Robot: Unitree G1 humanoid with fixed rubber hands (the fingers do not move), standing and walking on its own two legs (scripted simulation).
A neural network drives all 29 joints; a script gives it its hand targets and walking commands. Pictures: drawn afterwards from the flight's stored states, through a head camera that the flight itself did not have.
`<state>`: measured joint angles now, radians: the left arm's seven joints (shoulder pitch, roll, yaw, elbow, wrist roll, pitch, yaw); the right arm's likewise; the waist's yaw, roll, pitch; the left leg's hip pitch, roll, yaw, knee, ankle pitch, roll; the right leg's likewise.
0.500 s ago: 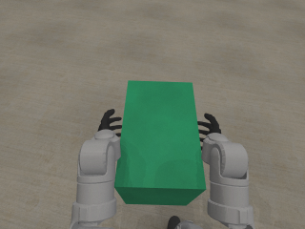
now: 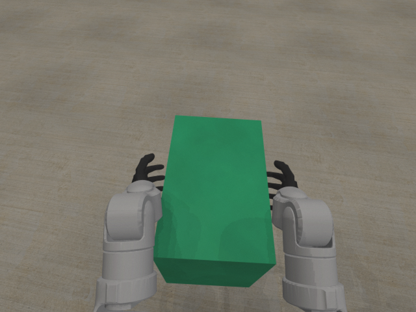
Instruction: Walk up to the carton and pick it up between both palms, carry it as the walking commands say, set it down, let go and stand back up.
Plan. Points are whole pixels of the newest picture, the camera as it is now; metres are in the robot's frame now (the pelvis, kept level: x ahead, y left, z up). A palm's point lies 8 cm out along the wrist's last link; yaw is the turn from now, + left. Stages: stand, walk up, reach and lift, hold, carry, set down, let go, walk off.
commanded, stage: carry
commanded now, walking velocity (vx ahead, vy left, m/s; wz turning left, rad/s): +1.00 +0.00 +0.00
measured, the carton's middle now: (212, 203) +0.34 +0.00 +0.00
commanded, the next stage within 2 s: none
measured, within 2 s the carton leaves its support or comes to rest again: neither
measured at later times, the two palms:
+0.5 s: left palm (162, 52) +0.82 +0.14 +0.09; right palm (242, 51) +0.84 -0.11 +0.08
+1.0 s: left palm out of the picture +1.39 +0.18 +0.10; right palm out of the picture +1.38 -0.08 +0.11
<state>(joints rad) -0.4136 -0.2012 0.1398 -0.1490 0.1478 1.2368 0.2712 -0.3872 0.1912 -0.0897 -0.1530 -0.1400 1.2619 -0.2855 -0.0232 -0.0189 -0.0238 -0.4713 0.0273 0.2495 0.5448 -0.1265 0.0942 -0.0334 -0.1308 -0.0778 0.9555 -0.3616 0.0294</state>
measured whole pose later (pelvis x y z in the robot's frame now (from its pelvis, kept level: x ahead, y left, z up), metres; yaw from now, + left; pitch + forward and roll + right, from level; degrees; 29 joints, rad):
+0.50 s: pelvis +0.53 -0.02 +0.02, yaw +5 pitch +4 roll -2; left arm -0.44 -0.21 0.13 -0.05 0.13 1.25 0.32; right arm -0.39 0.19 -0.15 -0.09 -0.13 1.28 -0.28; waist 0.04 0.02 -0.02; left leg -0.48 0.11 0.03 1.28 -0.27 0.00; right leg -0.25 -0.02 -0.30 0.41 -0.24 -0.05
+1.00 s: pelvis +1.08 +0.05 +0.03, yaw +0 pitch +4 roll -2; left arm -0.41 -0.20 0.14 -0.15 0.15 1.24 0.27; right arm -0.43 0.21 -0.12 -0.13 -0.11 1.29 -0.33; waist -0.03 0.00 0.01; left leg 0.02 0.05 0.22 0.23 -0.31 0.01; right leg -0.60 -0.09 -0.15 0.76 -0.12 0.02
